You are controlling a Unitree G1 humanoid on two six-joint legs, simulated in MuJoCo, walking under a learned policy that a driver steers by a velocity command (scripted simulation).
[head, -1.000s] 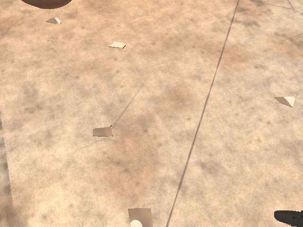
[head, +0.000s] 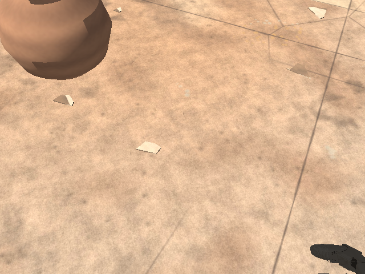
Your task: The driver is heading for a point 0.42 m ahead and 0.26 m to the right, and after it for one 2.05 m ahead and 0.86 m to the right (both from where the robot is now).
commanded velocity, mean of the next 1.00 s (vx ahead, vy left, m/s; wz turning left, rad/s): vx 0.30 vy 0.00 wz -0.53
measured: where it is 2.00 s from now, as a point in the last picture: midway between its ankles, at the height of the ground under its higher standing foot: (247, 267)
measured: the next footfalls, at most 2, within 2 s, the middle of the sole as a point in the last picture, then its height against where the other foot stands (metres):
right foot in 0.50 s outside the picture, level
left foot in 0.98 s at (202, 253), level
